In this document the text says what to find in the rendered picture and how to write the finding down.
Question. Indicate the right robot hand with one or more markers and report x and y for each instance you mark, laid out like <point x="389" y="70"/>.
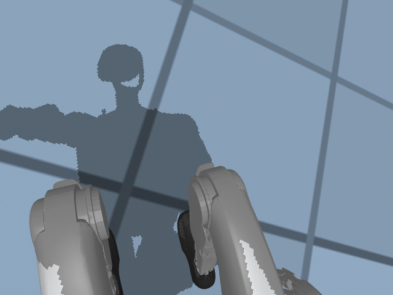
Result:
<point x="297" y="286"/>

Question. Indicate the left robot foot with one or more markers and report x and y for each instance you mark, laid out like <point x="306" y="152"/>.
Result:
<point x="115" y="263"/>

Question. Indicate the right robot foot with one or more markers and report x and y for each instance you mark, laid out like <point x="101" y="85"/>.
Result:
<point x="188" y="247"/>

